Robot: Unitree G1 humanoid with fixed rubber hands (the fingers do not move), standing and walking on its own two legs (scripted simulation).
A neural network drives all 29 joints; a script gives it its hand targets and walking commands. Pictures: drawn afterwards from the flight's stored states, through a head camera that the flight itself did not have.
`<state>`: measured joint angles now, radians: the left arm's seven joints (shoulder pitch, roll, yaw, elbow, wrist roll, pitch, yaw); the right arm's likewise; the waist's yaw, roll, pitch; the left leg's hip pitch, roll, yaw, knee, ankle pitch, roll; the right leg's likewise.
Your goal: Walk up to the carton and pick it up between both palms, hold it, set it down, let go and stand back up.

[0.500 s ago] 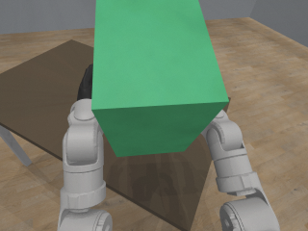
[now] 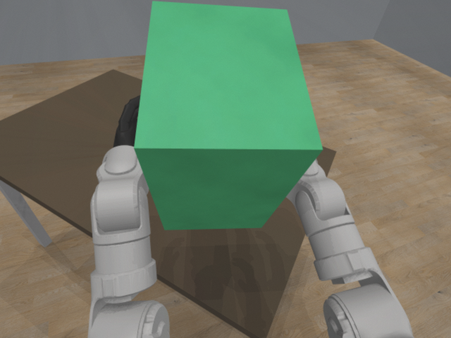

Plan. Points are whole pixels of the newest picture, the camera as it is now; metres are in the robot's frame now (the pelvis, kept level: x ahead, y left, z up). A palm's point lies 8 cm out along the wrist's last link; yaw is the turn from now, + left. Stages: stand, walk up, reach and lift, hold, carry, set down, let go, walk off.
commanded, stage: hold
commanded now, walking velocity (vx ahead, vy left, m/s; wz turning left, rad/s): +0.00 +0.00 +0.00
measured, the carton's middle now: (217, 135) +0.33 +0.03 +0.23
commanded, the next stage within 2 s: none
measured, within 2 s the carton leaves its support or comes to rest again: neither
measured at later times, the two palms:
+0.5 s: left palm (140, 132) +0.37 +0.15 +0.20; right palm (296, 143) +0.37 -0.11 +0.19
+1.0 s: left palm (118, 129) +0.33 +0.17 +0.24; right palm (289, 133) +0.36 -0.09 +0.22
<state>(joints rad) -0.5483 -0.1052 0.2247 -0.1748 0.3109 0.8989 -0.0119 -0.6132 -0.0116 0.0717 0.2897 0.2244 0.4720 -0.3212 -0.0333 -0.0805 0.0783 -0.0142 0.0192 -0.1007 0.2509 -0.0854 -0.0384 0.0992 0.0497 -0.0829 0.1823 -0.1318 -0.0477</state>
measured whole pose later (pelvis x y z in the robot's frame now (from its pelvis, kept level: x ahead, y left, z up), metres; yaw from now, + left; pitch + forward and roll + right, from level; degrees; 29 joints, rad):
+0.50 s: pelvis +0.01 +0.03 +0.01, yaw -4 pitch -1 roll +0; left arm -0.63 -0.10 0.27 -0.05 0.21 1.02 0.05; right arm -0.69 -0.02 0.00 0.30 0.24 0.69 -0.35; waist -0.04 -0.02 -0.06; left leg 0.00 -0.01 -0.01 -0.05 0.07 0.01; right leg 0.00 0.01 0.00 0.08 -0.06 -0.01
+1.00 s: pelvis +0.01 +0.03 +0.00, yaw -1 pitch -6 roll -1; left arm -0.55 -0.18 0.17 -0.39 0.41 1.01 0.01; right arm -0.61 -0.02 0.02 0.13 0.27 0.53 -0.27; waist -0.05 -0.05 0.04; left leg -0.02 -0.01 -0.06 0.16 -0.04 0.00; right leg 0.10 0.01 -0.05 0.05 -0.06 -0.01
